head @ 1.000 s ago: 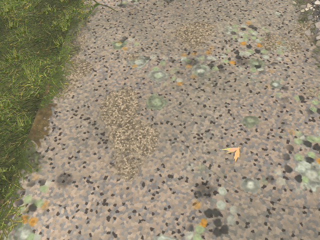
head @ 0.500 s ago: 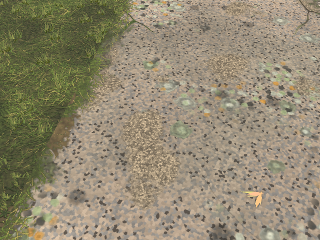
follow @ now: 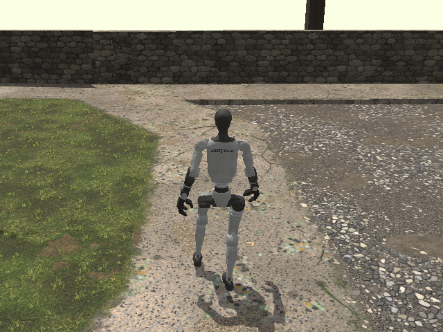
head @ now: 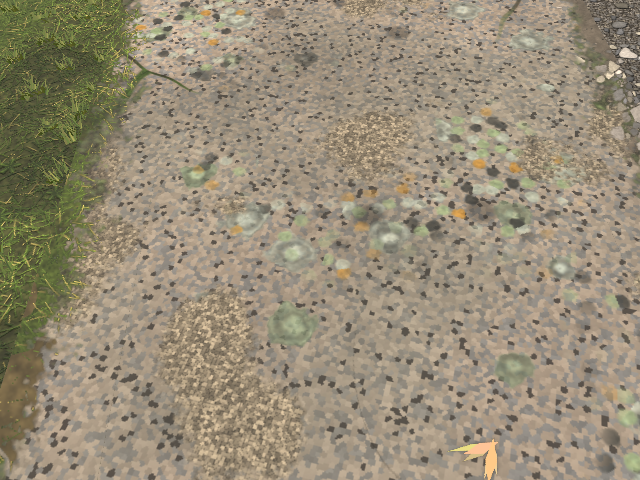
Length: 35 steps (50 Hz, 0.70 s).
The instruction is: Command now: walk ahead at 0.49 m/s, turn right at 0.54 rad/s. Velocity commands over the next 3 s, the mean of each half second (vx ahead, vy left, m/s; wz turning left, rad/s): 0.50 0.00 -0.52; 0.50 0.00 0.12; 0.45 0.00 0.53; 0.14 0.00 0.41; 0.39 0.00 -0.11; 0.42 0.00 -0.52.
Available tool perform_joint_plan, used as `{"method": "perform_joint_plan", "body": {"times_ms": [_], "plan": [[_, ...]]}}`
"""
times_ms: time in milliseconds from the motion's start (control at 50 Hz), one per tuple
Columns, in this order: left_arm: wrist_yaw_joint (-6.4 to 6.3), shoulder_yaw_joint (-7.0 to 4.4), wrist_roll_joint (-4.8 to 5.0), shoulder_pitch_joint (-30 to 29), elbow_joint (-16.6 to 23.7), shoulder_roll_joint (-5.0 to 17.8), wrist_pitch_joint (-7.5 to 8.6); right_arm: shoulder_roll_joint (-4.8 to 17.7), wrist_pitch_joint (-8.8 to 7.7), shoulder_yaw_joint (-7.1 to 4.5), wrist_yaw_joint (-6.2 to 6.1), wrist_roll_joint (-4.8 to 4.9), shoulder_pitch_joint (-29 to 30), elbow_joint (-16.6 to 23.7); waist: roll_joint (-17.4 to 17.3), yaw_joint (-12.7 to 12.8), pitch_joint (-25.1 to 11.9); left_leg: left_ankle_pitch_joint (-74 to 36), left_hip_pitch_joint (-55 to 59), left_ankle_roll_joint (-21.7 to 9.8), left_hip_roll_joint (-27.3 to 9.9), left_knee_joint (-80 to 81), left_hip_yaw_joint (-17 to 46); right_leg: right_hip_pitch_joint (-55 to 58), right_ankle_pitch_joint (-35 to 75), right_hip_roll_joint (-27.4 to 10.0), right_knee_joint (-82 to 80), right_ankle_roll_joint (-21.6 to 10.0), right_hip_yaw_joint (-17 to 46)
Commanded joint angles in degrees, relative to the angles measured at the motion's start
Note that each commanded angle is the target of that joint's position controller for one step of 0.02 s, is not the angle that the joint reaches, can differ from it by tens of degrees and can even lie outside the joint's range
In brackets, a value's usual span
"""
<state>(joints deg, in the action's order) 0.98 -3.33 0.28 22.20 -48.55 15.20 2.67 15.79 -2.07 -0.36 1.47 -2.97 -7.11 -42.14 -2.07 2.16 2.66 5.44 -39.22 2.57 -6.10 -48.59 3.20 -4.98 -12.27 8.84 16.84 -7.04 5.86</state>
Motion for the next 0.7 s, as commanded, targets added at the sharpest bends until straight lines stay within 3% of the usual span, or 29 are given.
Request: {"method": "perform_joint_plan", "body": {"times_ms": [20,100,140,160,180,200,220,240,260,280,300,340,420,520,620,660,680,700], "plan": [[-0.64,-2.47,0.0,3.8,2.2,9.5,0.53,3.3,-0.75,-0.43,0.33,0.48,7.3,5.4,5.1,1.9,-0.3,-6.4,2.1,0.6,3.5,7.1,-3.4,-1.6,22.9,-12.7,-3.3,-5.1,10.5],[-1.52,-2.71,-0.87,5.0,2.3,10.3,0.31,4.5,-1.45,-0.29,0.19,1.03,11.5,7.6,5.8,2.7,-0.6,-5.0,4.8,-1.0,5.3,14.2,-2.2,3.5,28.3,-14.9,0.7,-4.2,14.5],[-1.9,-2.95,-1.14,1.6,3.3,11.4,0.34,6.3,-1.85,-0.91,-0.25,1.22,6.1,6.1,6.4,-0.5,-2.0,-0.8,14.3,-2.6,6.8,18.4,-1.5,2.4,32.5,-15.2,4.5,-2.1,15.5],[-1.69,-3.02,-1.25,0.3,3.7,12.0,0.53,7.9,-2.17,-1.6,-0.82,1.29,0.4,4.3,6.2,-2.9,-4.7,2.0,22.2,-3.6,8.3,19.5,-2.0,1.4,37.9,-14.0,10.2,-1.0,15.3],[-1.12,-2.86,-0.74,-0.4,3.6,11.7,0.9,9.5,-2.91,-2.31,-1.58,1.02,-7.1,2.6,3.6,-7.1,-9.0,1.0,33.3,-5.3,6.5,22.9,-1.0,-1.7,36.7,-10.8,20.8,0.3,12.7],[-0.61,-1.66,-0.14,0.5,5.1,7.6,1.5,13.3,-3.32,-3.32,-2.78,-0.28,-16.0,2.3,-2.0,-9.8,-17.3,13.6,46.4,-8.1,-6.2,24.3,11.3,-8.5,20.9,-7.7,35.9,1.2,9.0],[-0.69,-0.62,1.4,8.3,6.6,2.5,1.14,17.6,-2.45,-4.48,-3.02,-0.89,-14.8,2.7,-15.4,-4.8,-23.1,16.4,58.6,-15.2,-21.0,29.4,37.7,-26.1,-20.5,0.9,51.0,3.0,1.9],[-1.32,-1.07,-0.89,6.7,4.8,8.1,0.14,13.1,-1.67,-4.26,-2.65,0.23,-12.0,2.9,-6.6,-4.4,-18.2,23.1,52.8,-15.5,-19.2,30.9,40.9,-31.8,-17.1,-4.6,56.0,2.3,1.2],[-0.88,-1.47,-1.42,1.7,4.9,9.0,-0.2,8.0,-1.67,-3.04,-2.45,0.73,-8.7,3.4,-0.7,-4.4,-10.3,21.1,44.6,-14.0,-16.0,32.1,30.7,-31.4,-11.0,-6.8,55.4,2.5,0.7],[-0.35,-1.33,-1.45,-0.7,5.3,8.0,-0.35,5.6,-1.79,-2.42,-2.17,0.66,-6.8,3.0,0.8,-3.6,-6.3,13.6,39.0,-12.6,-13.1,33.5,22.6,-30.3,-7.8,-8.5,53.2,3.0,0.0],[0.25,-1.36,-1.89,-1.8,5.5,7.4,-0.83,5.0,-2.06,-2.2,-2.22,0.69,-7.0,2.4,-1.5,-3.1,-4.3,7.6,35.9,-11.4,-10.7,34.5,16.5,-29.4,-6.8,-9.9,51.6,3.4,-0.5],[1.22,-1.15,-2.35,-1.5,5.5,6.2,-2.13,4.9,-3.01,-2.25,-2.0,1.32,-8.4,0.8,-4.2,-2.0,-3.1,-0.6,32.5,-10.6,-8.5,36.1,9.4,-27.5,-5.8,-10.7,50.4,4.1,-1.4],[2.08,-0.38,-2.67,-6.5,7.4,4.2,-2.52,5.3,-4.58,-2.62,-1.09,1.84,-11.4,-1.6,-3.4,-1.9,-1.9,-7.9,32.6,-12.6,-8.4,39.0,3.5,-31.8,-1.2,-10.7,46.3,4.8,-0.7],[2.58,1.23,-2.56,-16.9,10.3,2.3,-1.67,5.4,-4.29,-2.67,-0.59,2.04,-13.7,-4.5,-3.2,-3.5,0.5,-11.8,32.3,-11.7,-5.2,40.4,-4.7,-30.1,8.1,-10.4,28.4,5.6,-4.9],[2.29,1.99,-2.66,-23.3,12.2,2.7,-0.84,7.4,-3.09,-3.07,-0.99,2.17,-19.6,-8.6,-3.4,-5.0,1.4,-18.9,38.1,-11.4,-7.9,37.3,-4.1,-24.9,4.8,-10.1,17.6,2.9,-9.8],[1.49,1.6,-2.98,-18.9,10.8,3.6,-0.14,8.5,-2.45,-3.21,-1.19,2.17,-19.7,-9.7,-3.4,-2.3,-0.8,-32.2,40.0,-10.9,-7.8,29.7,-3.8,-17.5,1.0,-7.7,13.8,1.3,-10.6],[0.91,0.99,-3.43,-10.8,8.0,4.6,0.58,8.4,-2.17,-3.09,-1.23,2.54,-19.3,-10.1,-1.5,1.6,-5.0,-35.1,37.9,-9.9,-5.7,20.3,-5.5,-6.9,3.3,-6.5,9.6,0.1,-10.8],[0.06,-0.23,-4.5,-1.0,5.1,7.9,1.19,6.8,-2.35,-2.5,-1.13,2.88,-18.7,-9.0,1.4,5.4,-11.6,-23.5,28.8,-8.8,-3.1,7.5,-6.5,8.4,1.4,-12.8,9.3,-1.8,-4.2]]}}
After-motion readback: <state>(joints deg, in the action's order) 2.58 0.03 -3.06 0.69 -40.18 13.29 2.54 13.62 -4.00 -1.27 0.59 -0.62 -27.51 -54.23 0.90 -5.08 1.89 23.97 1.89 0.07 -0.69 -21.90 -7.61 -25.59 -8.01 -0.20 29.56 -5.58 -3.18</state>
